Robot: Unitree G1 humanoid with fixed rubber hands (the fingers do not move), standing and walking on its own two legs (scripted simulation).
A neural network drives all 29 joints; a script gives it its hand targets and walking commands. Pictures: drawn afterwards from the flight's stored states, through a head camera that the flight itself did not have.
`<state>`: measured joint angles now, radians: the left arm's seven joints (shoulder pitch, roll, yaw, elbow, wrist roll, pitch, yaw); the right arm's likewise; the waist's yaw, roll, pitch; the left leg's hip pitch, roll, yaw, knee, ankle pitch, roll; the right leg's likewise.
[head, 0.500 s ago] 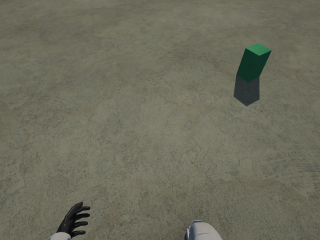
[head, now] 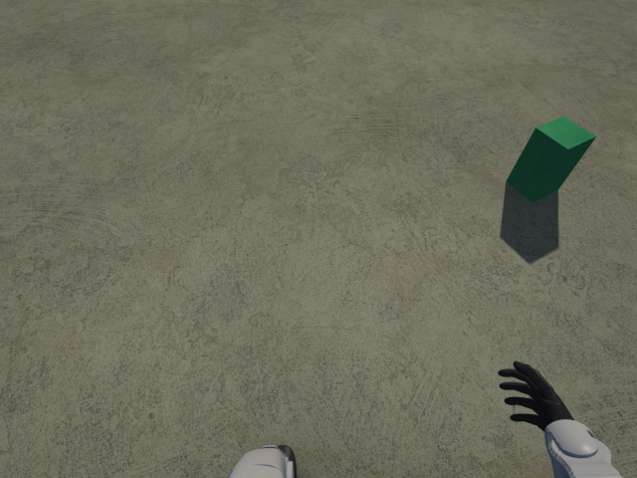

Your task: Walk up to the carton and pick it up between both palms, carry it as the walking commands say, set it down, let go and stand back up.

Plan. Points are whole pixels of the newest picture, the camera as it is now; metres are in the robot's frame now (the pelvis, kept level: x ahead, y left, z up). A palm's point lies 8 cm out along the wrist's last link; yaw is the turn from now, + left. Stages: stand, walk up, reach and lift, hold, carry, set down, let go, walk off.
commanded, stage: walk up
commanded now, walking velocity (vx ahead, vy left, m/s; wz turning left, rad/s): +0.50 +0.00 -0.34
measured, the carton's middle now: (547, 160) +1.43 -0.87 -0.61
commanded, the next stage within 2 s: none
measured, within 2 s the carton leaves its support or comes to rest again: neither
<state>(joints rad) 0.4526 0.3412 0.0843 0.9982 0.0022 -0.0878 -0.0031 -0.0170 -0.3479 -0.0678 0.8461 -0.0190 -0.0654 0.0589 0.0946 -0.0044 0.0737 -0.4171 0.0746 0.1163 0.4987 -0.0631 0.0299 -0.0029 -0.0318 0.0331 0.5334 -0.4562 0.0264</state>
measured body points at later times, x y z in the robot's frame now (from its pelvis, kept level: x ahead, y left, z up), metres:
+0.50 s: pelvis +0.27 -0.01 +0.01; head +0.29 -0.01 +0.46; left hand +0.49 +0.19 -0.11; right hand +0.13 -0.23 -0.13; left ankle +0.13 +0.11 -0.72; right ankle +0.37 -0.16 -0.70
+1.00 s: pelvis +0.55 -0.03 +0.00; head +0.57 -0.01 +0.45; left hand +0.55 +0.24 -0.15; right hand +0.65 -0.31 -0.10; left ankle +0.67 +0.06 -0.72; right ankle +0.40 -0.15 -0.69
